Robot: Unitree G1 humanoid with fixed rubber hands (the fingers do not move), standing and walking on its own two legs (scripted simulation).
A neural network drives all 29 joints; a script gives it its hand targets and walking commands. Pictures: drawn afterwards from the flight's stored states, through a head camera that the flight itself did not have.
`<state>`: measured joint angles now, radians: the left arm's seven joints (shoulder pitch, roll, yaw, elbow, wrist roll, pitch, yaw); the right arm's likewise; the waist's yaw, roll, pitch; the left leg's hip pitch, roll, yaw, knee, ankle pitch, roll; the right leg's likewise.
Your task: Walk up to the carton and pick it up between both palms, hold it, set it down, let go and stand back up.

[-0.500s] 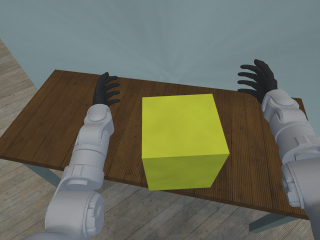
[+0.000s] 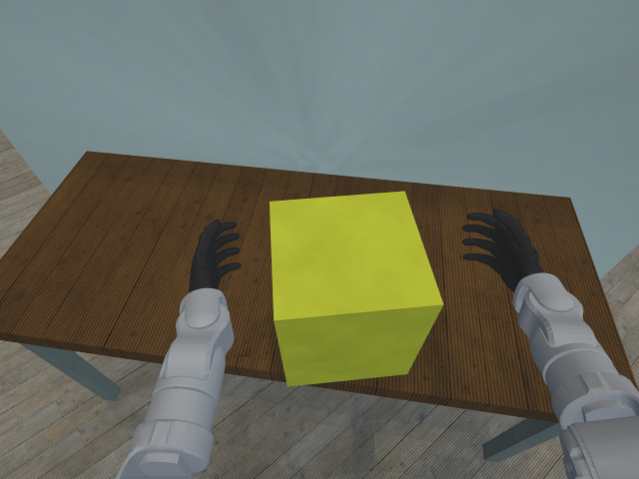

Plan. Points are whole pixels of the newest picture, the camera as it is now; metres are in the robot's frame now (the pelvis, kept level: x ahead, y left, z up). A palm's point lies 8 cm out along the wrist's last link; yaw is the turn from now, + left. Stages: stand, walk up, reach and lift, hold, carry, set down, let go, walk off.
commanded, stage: set down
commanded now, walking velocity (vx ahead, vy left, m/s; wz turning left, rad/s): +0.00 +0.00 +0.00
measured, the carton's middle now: (343, 293) +0.41 +0.02 -0.08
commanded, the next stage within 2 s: none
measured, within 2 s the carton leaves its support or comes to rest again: neither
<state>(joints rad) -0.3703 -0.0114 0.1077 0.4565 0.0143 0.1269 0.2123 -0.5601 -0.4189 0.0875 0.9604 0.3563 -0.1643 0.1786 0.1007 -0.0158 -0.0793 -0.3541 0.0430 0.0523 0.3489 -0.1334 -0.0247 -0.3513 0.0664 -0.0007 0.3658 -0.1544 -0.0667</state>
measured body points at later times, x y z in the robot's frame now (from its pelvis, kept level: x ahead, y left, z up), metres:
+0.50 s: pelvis +0.01 +0.00 +0.00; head +0.03 +0.00 +0.45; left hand +0.29 +0.19 -0.01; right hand +0.34 -0.22 -0.01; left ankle +0.02 +0.14 -0.74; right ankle +0.01 -0.07 -0.74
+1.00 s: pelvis +0.01 +0.00 -0.01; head +0.03 +0.00 +0.44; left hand +0.24 +0.18 -0.04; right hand +0.26 -0.24 -0.05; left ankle +0.02 +0.14 -0.74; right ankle +0.01 -0.08 -0.74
